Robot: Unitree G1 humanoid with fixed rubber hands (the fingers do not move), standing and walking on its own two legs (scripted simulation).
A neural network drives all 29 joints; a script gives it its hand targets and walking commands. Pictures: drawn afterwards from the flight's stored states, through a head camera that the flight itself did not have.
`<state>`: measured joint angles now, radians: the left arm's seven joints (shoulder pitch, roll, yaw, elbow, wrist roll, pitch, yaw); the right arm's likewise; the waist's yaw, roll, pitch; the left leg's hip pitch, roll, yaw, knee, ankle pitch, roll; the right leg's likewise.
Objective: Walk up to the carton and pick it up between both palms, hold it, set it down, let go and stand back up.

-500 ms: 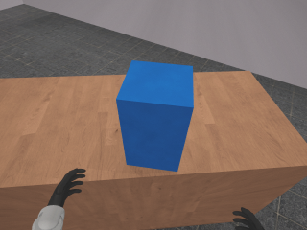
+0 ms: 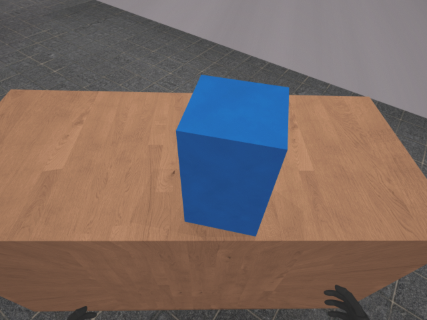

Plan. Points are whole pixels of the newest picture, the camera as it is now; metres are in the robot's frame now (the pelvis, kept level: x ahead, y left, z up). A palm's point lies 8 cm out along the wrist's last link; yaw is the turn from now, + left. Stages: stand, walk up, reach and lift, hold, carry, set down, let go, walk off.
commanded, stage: stand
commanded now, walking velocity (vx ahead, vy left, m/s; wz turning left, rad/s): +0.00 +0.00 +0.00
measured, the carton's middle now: (230, 162) +0.41 -0.02 +0.06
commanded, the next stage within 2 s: none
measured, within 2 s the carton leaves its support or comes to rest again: neither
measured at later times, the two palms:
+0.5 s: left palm out of the picture +0.09 +0.28 -0.09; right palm (351, 319) +0.15 -0.25 -0.08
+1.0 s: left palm out of the picture +0.08 +0.28 -0.09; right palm (349, 313) +0.16 -0.25 -0.08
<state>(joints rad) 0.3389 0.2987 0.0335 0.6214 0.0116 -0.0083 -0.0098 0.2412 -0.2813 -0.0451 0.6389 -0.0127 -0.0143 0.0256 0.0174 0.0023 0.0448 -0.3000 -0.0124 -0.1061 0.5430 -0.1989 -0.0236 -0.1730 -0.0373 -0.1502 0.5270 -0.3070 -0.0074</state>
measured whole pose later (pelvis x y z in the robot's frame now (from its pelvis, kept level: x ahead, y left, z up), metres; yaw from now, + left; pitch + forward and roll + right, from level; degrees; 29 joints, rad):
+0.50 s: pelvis +0.01 +0.00 +0.00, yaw +1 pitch -2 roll -1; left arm 0.33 0.30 0.03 0.63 0.01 0.01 -0.01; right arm 0.25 -0.28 -0.03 0.62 -0.01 -0.01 0.01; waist 0.02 0.01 0.03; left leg -0.31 -0.03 -0.13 0.57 -0.22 -0.02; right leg -0.17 -0.05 -0.16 0.54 -0.33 0.00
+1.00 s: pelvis +0.01 +0.00 +0.00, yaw +3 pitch -2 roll -1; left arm 0.33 0.30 0.03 0.64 0.01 0.01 -0.01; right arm 0.26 -0.28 -0.03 0.60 -0.02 -0.01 0.01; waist 0.02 0.02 0.03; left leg -0.32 -0.04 -0.15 0.58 -0.22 -0.02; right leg -0.16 -0.06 -0.19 0.55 -0.35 0.00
